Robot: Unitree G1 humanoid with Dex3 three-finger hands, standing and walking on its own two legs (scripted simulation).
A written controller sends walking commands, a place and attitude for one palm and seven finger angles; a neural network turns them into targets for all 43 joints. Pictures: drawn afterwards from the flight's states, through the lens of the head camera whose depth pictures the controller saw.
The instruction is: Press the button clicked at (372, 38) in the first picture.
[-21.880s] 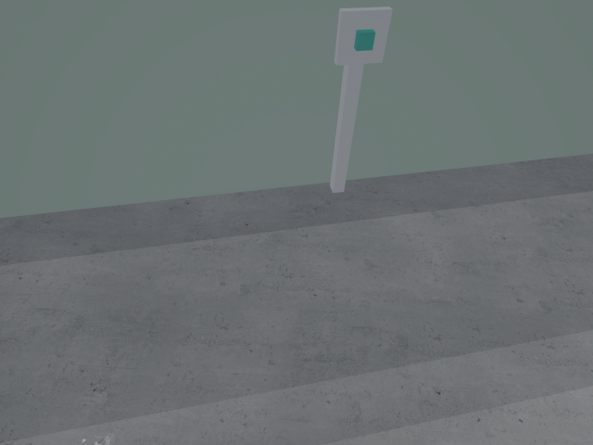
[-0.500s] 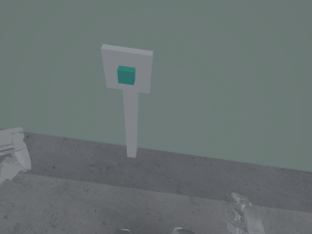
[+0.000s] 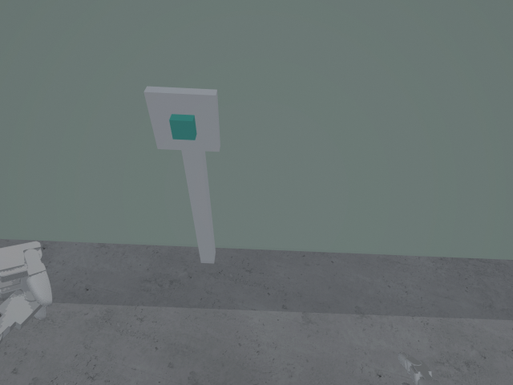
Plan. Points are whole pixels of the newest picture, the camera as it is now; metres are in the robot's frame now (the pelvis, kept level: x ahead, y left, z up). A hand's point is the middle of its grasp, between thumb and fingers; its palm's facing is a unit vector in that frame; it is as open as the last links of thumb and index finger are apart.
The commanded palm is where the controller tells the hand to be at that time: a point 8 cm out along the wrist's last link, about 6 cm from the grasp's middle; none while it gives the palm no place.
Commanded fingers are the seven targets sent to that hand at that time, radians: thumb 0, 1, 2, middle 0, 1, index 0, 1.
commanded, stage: stop stepping back and stand still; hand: left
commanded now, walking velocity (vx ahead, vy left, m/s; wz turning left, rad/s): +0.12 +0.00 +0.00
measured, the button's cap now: (183, 126) +0.73 +0.24 -0.01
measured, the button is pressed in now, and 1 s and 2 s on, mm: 0 0 0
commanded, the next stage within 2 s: let the arm hang, fingers relaxed in 0.86 s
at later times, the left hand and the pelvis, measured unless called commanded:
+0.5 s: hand (3, 350) +0.12 +0.25 +0.16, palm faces +0.46 -0.80 -0.38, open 3.1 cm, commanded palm +0.06 +0.29 +0.18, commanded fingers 0.00 0.90 0.90 -1.30 -1.50 -1.30 -1.50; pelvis -0.05 +0.01 -0.01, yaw +3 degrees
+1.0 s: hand (16, 342) +0.14 +0.27 +0.13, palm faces +0.34 -0.81 -0.48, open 3.1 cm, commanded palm none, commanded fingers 0.00 0.90 0.90 -1.19 -1.38 -1.19 -1.38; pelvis -0.04 +0.01 +0.00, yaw +3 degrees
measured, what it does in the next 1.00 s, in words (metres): steps on the spot: left foot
